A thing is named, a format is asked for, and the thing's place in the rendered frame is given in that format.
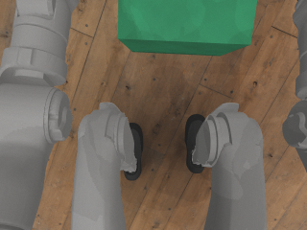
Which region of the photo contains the right robot foot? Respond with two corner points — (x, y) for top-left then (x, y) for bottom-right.
(184, 114), (205, 173)

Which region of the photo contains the left robot shin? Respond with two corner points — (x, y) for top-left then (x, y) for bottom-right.
(77, 102), (137, 172)

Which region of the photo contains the right robot upper arm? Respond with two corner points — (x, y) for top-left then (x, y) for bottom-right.
(282, 98), (307, 172)

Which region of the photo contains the left robot upper arm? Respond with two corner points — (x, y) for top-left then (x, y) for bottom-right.
(0, 83), (73, 230)

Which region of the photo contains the left robot forearm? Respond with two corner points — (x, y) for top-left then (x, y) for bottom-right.
(0, 0), (80, 87)

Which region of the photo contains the carton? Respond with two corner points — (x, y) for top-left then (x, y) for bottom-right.
(118, 0), (257, 57)

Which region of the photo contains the right robot forearm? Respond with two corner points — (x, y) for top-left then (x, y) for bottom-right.
(292, 0), (307, 100)

